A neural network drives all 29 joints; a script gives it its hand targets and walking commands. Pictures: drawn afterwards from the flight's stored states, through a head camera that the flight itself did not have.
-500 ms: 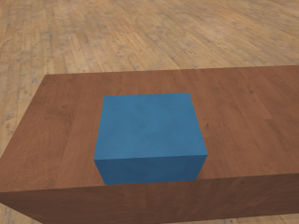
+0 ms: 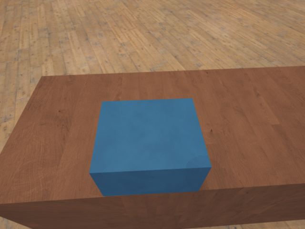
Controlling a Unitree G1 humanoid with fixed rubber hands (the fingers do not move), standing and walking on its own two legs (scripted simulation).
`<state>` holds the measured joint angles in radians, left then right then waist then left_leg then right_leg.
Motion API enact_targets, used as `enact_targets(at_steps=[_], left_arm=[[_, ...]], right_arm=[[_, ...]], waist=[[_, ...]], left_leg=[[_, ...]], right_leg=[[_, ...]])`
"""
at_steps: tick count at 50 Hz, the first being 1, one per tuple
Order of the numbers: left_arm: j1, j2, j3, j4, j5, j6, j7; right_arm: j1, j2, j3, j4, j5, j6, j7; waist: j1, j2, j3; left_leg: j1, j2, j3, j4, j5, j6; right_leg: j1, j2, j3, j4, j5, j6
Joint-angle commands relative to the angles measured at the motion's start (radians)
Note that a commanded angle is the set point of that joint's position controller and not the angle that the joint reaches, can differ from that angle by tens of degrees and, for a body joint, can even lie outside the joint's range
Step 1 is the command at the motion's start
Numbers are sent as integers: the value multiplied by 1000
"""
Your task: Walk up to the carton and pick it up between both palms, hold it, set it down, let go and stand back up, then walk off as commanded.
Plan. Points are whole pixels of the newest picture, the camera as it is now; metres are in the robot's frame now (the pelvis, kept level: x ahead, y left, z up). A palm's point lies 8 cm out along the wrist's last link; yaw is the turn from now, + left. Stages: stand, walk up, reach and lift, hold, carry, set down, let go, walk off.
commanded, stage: stand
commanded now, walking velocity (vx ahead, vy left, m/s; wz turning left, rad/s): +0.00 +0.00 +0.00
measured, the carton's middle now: (149, 145) +0.38 +0.02 -0.04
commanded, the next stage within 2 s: walk off in 0.50 s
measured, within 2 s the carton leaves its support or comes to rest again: neither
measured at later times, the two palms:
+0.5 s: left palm out of the picture +0.06 +0.29 -0.12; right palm out of the picture +0.07 -0.30 -0.12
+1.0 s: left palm out of the picture +0.03 +0.27 -0.11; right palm out of the picture +0.05 -0.36 -0.15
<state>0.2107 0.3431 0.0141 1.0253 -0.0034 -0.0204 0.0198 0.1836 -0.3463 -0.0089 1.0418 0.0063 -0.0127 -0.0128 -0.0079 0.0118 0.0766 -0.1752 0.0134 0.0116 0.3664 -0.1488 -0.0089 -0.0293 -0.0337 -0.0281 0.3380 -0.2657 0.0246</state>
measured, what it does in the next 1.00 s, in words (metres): shifts its weight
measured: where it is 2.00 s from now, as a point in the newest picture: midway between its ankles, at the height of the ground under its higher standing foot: outside the picture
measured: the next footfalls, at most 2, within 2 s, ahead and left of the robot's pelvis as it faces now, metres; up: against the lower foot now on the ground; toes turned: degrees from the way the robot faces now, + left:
left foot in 1.46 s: -0.17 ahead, +0.10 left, +0.00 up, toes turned -1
right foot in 1.86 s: -0.29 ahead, -0.16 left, +0.00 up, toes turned +4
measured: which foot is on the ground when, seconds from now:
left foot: down 0.00-0.96, up 0.98-1.00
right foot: down 0.00-1.00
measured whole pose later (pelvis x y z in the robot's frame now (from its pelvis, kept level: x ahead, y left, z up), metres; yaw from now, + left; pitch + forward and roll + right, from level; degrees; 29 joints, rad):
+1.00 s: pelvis -0.05 -0.05 -0.03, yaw +0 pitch -1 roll +0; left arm 0.16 0.37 0.05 0.88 0.03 0.02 0.03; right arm 0.10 -0.43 -0.07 0.84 -0.02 0.08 -0.04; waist -0.02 0.08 0.22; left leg -0.43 0.05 -0.05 0.71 -0.32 0.00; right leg -0.32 0.03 0.04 0.67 -0.30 -0.01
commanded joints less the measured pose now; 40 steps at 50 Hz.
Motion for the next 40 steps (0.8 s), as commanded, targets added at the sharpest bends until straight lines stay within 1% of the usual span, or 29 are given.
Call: enact_targets(at_steps=[1,3,4,5,9,13,14,15,16,17,19,20,23,24,25,26,27,28,29,30,31,32,33,34,35,36,37,39,40], left_arm=[[30,204,44,-31,-1,-16,13],[46,196,42,-25,0,-11,19],[35,183,38,-26,-2,-11,15],[42,192,41,-22,-2,-13,14],[9,199,44,-33,3,-13,14],[17,195,44,-22,2,-12,17],[14,183,38,-21,-1,-13,16],[6,196,43,-21,-3,-14,17],[21,196,43,-22,-5,-15,18],[26,200,44,-17,-6,-19,20],[19,194,45,-19,-2,-15,21],[22,189,42,-16,-3,-14,21],[12,181,39,-8,4,-8,18],[2,188,41,-17,-2,-9,19],[4,179,38,-15,-5,-8,18],[-3,185,41,-18,-3,-8,17],[4,174,36,-16,-2,-6,19],[12,184,41,-13,0,-12,20],[27,185,42,-7,-1,-13,14],[-10,179,43,-17,2,-12,15],[10,180,42,-12,2,-12,17],[18,174,37,-13,-2,-12,16],[19,192,41,-4,0,-15,20],[32,200,45,-2,0,-15,18],[38,217,66,-55,-3,-1,20],[31,212,66,-73,-10,4,24],[43,201,66,-85,-5,4,23],[56,171,70,-113,-2,23,25],[46,148,70,-125,-3,34,22]], right_arm=[[17,-171,-39,-38,-1,-20,-10],[-6,-179,-42,-49,0,-17,-15],[5,-170,-40,-37,0,-16,-14],[11,-179,-39,-31,1,-17,-16],[9,-184,-44,-32,2,-16,-15],[-21,-181,-44,-36,1,-17,-13],[4,-186,-45,-30,-2,-15,-15],[13,-184,-45,-17,1,-17,-16],[-7,-189,-44,-32,-3,-18,-15],[4,-185,-42,-25,-4,-14,-19],[-3,-181,-43,-18,-4,-15,-20],[7,-191,-46,-18,-1,-13,-21],[-21,-177,-43,-22,-1,-14,-17],[-28,-169,-40,-28,-2,-14,-20],[-20,-163,-37,-31,1,-11,-19],[-17,-175,-41,-28,3,-14,-21],[-2,-185,-40,-16,-2,-14,-21],[-23,-184,-47,-21,-4,-13,-21],[4,-181,-44,-21,1,-17,-22],[-16,-190,-48,-21,-8,-16,-20],[2,-175,-45,-11,-1,-15,-20],[-14,-175,-40,-22,-1,-14,-21],[12,-161,-41,-15,3,-12,-19],[2,-165,-39,-17,-3,-15,-17],[24,-243,-78,-107,-1,8,-17],[45,-252,-77,-101,3,12,-20],[71,-258,-84,-124,-4,12,-21],[89,-269,-89,-156,-12,30,-24],[84,-285,-99,-173,-14,42,-27]], waist=[[11,-21,-44],[11,19,-57],[10,-26,-41],[11,-5,-50],[-6,-30,-76],[5,-27,-60],[1,-2,-53],[0,-38,-56],[7,1,-83],[2,7,-60],[9,-14,-77],[2,-14,-71],[13,-32,-35],[13,5,-39],[9,6,-38],[8,-13,-57],[1,-12,-63],[14,-32,-59],[6,-44,-48],[11,4,-41],[10,-30,-60],[20,9,-66],[-3,-8,-46],[17,-27,-77],[-3,-3,7],[-11,-10,-57],[-19,34,-121],[-28,114,-129],[-36,173,-139]], left_leg=[[71,126,-95,-34,238,25],[80,124,-90,-28,255,34],[72,122,-87,-39,248,28],[79,123,-84,-30,244,30],[96,126,-89,-27,252,28],[91,126,-86,-34,226,27],[81,118,-80,-30,231,25],[97,122,-87,-36,281,26],[106,123,-78,-20,294,32],[94,123,-79,-25,291,29],[99,126,-80,-20,293,33],[106,117,-77,-19,292,33],[86,117,-74,-46,233,22],[71,118,-79,-44,245,21],[77,119,-84,-48,231,28],[92,122,-84,-49,267,27],[93,116,-78,-37,261,30],[86,123,-84,-43,243,27],[76,123,-93,-58,228,30],[76,116,-74,-50,264,21],[98,122,-89,-39,273,28],[95,126,-87,-41,281,33],[91,123,-90,-47,266,28],[99,123,-92,-47,250,30],[-1,127,-116,58,496,72],[20,142,-108,92,605,104],[53,156,-117,99,677,122],[28,215,-181,77,634,211],[21,260,-236,34,602,262]], right_leg=[[-67,-105,61,-74,163,-24],[-58,-110,60,-77,179,-24],[-64,-106,52,-70,175,-24],[-56,-107,58,-77,180,-23],[-49,-105,50,-73,212,-22],[-59,-113,57,-88,194,-23],[-46,-116,60,-82,198,-23],[-58,-111,52,-77,236,-22],[-42,-113,54,-77,249,-25],[-46,-119,55,-77,238,-24],[-29,-116,47,-79,255,-21],[-42,-110,50,-73,258,-23],[-55,-110,46,-92,181,-19],[-47,-116,48,-89,189,-23],[-51,-115,49,-90,188,-24],[-48,-109,44,-83,201,-22],[-40,-107,45,-93,211,-20],[-37,-110,42,-94,198,-22],[-26,-108,45,-92,185,-22],[-39,-115,42,-85,200,-25],[-41,-113,46,-81,227,-24],[-29,-120,48,-89,219,-25],[-52,-117,51,-90,219,-24],[-18,-107,36,-98,184,-19],[-128,-84,32,50,440,-70],[-114,-82,16,126,470,-73],[-133,-61,11,199,411,-71],[-191,6,16,393,251,-50],[-249,60,-1,489,-1,-50]])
